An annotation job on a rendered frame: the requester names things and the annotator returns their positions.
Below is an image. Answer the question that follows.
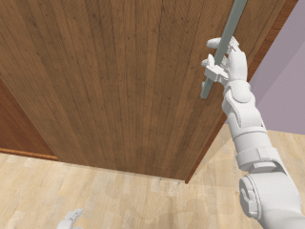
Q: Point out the wardrobe door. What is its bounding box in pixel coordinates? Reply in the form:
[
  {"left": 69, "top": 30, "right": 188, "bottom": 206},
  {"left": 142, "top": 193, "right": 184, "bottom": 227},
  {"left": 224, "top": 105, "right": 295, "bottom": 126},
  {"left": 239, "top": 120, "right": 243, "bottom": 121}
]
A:
[
  {"left": 0, "top": 0, "right": 286, "bottom": 180},
  {"left": 0, "top": 78, "right": 55, "bottom": 156}
]

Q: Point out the robot right hand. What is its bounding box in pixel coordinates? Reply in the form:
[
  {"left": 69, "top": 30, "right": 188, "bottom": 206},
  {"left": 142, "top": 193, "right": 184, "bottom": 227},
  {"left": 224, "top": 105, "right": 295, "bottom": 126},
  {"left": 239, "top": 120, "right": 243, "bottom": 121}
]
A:
[{"left": 201, "top": 36, "right": 248, "bottom": 89}]

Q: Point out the right robot forearm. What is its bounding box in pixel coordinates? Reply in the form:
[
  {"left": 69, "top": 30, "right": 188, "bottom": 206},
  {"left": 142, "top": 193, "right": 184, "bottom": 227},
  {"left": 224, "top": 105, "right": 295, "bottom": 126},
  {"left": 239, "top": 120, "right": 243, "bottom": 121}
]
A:
[{"left": 221, "top": 80, "right": 302, "bottom": 211}]

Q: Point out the robot right upper arm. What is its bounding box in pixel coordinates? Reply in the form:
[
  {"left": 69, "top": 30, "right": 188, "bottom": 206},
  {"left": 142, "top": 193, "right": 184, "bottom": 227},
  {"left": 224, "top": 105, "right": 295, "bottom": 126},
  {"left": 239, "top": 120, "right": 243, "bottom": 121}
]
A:
[{"left": 239, "top": 172, "right": 305, "bottom": 229}]

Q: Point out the handle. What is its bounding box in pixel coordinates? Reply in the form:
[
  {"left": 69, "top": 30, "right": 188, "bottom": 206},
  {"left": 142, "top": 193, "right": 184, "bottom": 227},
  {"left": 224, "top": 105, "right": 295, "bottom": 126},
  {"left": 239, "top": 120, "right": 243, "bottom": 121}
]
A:
[{"left": 200, "top": 0, "right": 247, "bottom": 99}]

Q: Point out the robot left hand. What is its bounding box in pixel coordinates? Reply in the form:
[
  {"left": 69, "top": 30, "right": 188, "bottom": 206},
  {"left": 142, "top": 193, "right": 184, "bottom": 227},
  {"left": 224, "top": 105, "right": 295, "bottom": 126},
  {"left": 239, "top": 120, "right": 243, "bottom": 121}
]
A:
[{"left": 56, "top": 208, "right": 83, "bottom": 229}]

